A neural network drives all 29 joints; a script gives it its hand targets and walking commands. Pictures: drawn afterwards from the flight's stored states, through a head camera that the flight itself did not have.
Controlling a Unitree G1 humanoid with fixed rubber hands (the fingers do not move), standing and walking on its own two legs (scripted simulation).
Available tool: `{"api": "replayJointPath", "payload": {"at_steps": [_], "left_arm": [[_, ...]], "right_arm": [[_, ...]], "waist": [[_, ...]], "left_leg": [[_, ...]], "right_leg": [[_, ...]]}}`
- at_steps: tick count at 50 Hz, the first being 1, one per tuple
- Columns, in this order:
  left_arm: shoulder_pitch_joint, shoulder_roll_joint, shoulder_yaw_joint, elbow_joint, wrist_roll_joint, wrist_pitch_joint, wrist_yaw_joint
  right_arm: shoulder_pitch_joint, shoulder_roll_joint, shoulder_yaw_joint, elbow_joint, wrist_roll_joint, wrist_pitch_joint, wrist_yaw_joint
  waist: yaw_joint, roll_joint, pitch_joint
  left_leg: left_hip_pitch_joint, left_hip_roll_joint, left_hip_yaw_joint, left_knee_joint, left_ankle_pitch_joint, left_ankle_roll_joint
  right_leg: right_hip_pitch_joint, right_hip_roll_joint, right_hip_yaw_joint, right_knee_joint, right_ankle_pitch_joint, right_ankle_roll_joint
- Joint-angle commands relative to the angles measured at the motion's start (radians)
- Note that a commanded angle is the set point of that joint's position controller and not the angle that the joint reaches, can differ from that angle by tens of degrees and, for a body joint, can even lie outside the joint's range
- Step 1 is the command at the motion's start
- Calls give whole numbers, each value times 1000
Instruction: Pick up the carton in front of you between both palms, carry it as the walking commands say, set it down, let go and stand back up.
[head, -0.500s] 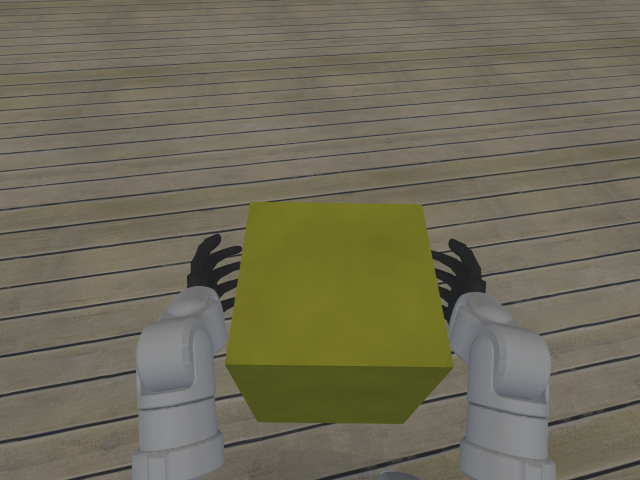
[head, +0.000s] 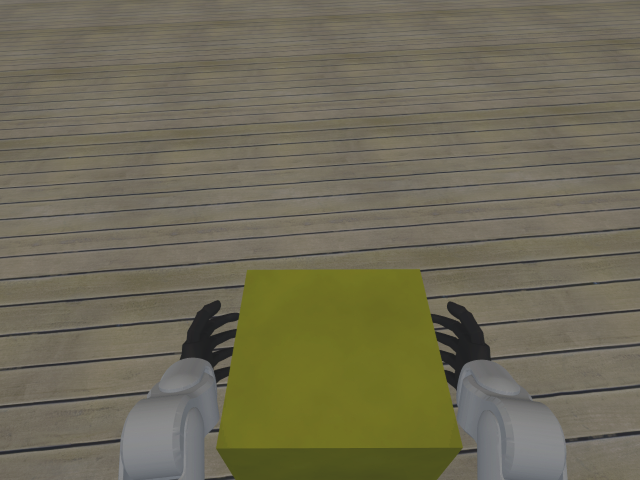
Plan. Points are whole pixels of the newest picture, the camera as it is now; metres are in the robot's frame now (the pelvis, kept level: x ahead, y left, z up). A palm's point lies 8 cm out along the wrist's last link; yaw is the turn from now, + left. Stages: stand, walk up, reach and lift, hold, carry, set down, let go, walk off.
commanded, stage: carry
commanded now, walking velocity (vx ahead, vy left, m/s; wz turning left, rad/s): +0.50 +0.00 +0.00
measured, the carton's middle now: (333, 394) +0.23 +0.01 +0.00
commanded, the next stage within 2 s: none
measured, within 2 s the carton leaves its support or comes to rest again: neither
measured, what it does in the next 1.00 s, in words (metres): walks ahead: left foot, then right foot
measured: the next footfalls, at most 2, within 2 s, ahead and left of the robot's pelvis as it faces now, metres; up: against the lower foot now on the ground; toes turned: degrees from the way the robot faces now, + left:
left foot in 0.16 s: +0.29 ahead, +0.14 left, +0.00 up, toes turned +10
right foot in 0.66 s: +0.61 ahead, -0.11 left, +0.00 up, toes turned -13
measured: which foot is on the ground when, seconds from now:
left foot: up 0.00-0.14, down 0.16-0.68, up 0.70-1.00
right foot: down 0.00-0.20, up 0.22-0.64, down 0.66-1.00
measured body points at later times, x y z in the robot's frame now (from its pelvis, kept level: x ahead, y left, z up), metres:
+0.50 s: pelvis +0.32 +0.04 +0.00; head +0.30 +0.05 +0.45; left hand +0.57 +0.18 +0.09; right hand +0.55 -0.13 +0.10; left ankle +0.25 +0.13 -0.75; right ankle +0.42 -0.12 -0.70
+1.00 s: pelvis +0.65 -0.02 +0.00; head +0.64 -0.03 +0.45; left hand +0.89 +0.14 +0.08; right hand +0.89 -0.17 +0.07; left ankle +0.76 +0.14 -0.70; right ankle +0.57 -0.10 -0.75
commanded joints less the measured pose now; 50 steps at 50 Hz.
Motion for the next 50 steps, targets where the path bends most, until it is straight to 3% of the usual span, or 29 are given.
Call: {"api": "replayJointPath", "payload": {"at_steps": [1, 5, 6, 7, 8, 9, 10, 11, 12, 13, 15, 18, 23, 27, 29, 30, 31, 32, 33, 34, 35, 36, 37, 38, 39, 42, 47, 50], "left_arm": [[-395, -733, -622, -137, -275, 9, -128], [-399, -675, -612, -167, -265, 32, -99], [-396, -659, -611, -167, -260, 41, -91], [-411, -628, -607, -165, -255, 49, -82], [-419, -615, -606, -181, -256, 57, -75], [-414, -616, -617, -178, -267, 63, -73], [-435, -647, -631, -182, -283, 59, -76], [-456, -688, -640, -177, -292, 54, -85], [-450, -731, -640, -152, -287, 47, -94], [-439, -772, -639, -146, -279, 39, -104], [-408, -822, -638, -133, -256, 24, -113], [-397, -827, -632, -147, -235, 14, -111], [-389, -740, -620, -173, -229, 36, -90], [-381, -676, -613, -157, -245, 61, -87], [-377, -667, -607, -146, -257, 65, -91], [-362, -670, -600, -135, -260, 64, -93], [-355, -678, -595, -130, -258, 61, -96], [-347, -676, -594, -130, -256, 54, -99], [-358, -701, -600, -129, -269, 45, -107], [-372, -749, -614, -146, -284, 36, -118], [-369, -790, -623, -149, -290, 25, -128], [-402, -840, -647, -166, -302, 12, -138], [-406, -875, -653, -162, -302, -1, -147], [-407, -892, -656, -159, -302, -14, -156], [-389, -893, -658, -146, -300, -22, -162], [-344, -854, -651, -125, -287, -38, -174], [-332, -771, -651, -167, -282, -37, -161], [-334, -718, -638, -198, -275, -16, -138]], "right_arm": [[-404, 756, 615, -108, 257, -9, 95], [-392, 693, 592, -120, 267, 14, 81], [-367, 667, 576, -107, 263, 19, 76], [-365, 643, 556, -93, 257, 24, 71], [-365, 605, 540, -88, 253, 25, 66], [-352, 617, 534, -76, 262, 25, 63], [-366, 654, 543, -84, 271, 22, 69], [-386, 697, 561, -111, 283, 17, 77], [-421, 741, 580, -132, 296, 12, 87], [-445, 782, 600, -140, 306, 6, 99], [-459, 820, 632, -160, 324, -3, 120], [-451, 808, 644, -165, 331, -4, 135], [-410, 710, 617, -160, 317, 15, 119], [-362, 651, 574, -125, 270, 34, 93], [-372, 646, 571, -129, 259, 39, 83], [-381, 650, 576, -134, 258, 41, 81], [-383, 654, 582, -138, 261, 42, 81], [-384, 671, 591, -161, 268, 42, 84], [-387, 694, 612, -164, 275, 41, 89], [-413, 740, 639, -163, 291, 31, 98], [-415, 790, 647, -154, 299, 19, 111], [-416, 831, 651, -146, 295, 4, 121], [-407, 864, 658, -137, 291, -10, 128], [-401, 886, 664, -131, 283, -23, 131], [-388, 894, 666, -120, 272, -35, 130], [-339, 874, 656, -97, 233, -57, 122], [-330, 816, 654, -130, 235, -54, 107], [-348, 764, 647, -164, 255, -32, 96]], "waist": [[-8, -148, 6], [-14, -135, 0], [-27, -83, -54], [-46, -33, -122], [-59, 223, -202], [-48, 371, -222], [-59, 271, -203], [-56, 179, -195], [-50, 99, -194], [-45, 70, -197], [-39, 82, -174], [-40, 113, -116], [-40, 134, -7], [-45, 154, 31], [-32, 144, 3], [-15, 111, -51], [6, 45, -145], [8, -211, -241], [-2, -359, -246], [-1, -260, -230], [-2, -165, -223], [-3, -101, -219], [-9, -80, -215], [-13, -94, -207], [-13, -117, -197], [-11, -144, -136], [-11, -148, -18], [-6, -152, 19]], "left_leg": [[32, -23, 69, -180, 113, -3], [154, -47, 120, -254, 89, 17], [298, -82, 150, -281, 20, 38], [502, -44, 99, -270, -56, 64], [685, 200, -309, -378, -145, 145], [821, 302, -611, -484, -76, 234], [814, 306, -539, -470, 106, 253], [749, 288, -462, -447, 236, 223], [688, 275, -377, -452, 231, 191], [626, 259, -320, -482, 156, 165], [551, 219, -218, -547, 31, 124], [542, 199, -139, -609, -29, 140], [556, 141, 0, -604, 129, 132], [594, 137, 38, -549, 228, 115], [572, 120, 84, -409, 369, 90], [531, 83, 131, -259, 462, 66], [403, 43, 136, -47, 387, 31], [179, -47, 128, 283, 100, -9], [-61, -125, 23, 466, -282, -5], [-125, -69, -60, 576, -298, 19], [-122, -29, -87, 591, -275, 30], [-101, 0, -109, 533, -228, 38], [-62, 26, -118, 455, -154, 38], [-37, 27, -99, 384, -117, 31], [-24, 15, -75, 333, -99, 28], [-46, 15, -30, 172, -10, 12], [-30, -9, 53, -97, 115, -1], [-13, -26, 85, -176, 136, 7]], "right_leg": [[47, -228, 119, -142, 57, -79], [82, -207, 77, -5, 180, -56], [56, -165, 27, 156, 274, -35], [-57, -135, -13, 346, 307, -3], [-288, -36, -29, 672, 84, 50], [-536, 51, 61, 863, -257, 65], [-594, -7, 146, 959, -265, 29], [-609, -41, 166, 996, -254, 21], [-591, -73, 188, 958, -208, 16], [-538, -107, 203, 892, -133, 14], [-491, -103, 166, 766, -58, 18], [-510, -97, 120, 617, 34, 34], [-488, -65, 39, 343, 174, 46], [-433, -45, -14, 249, 178, 27], [-286, -11, -60, 206, 135, 12], [-136, 27, -91, 179, 81, 2], [102, -25, -4, 185, 23, -15], [284, -284, 430, 77, -95, -101], [391, -407, 710, -39, 3, -190], [358, -403, 659, -32, 178, -204], [296, -363, 528, 7, 304, -166], [243, -360, 452, 9, 287, -144], [185, -327, 377, -21, 230, -111], [146, -303, 320, -51, 175, -83], [119, -290, 281, -75, 144, -77], [118, -269, 211, -141, 65, -88], [110, -230, 102, -154, 137, -81], [139, -225, 80, -126, 203, -73]]}}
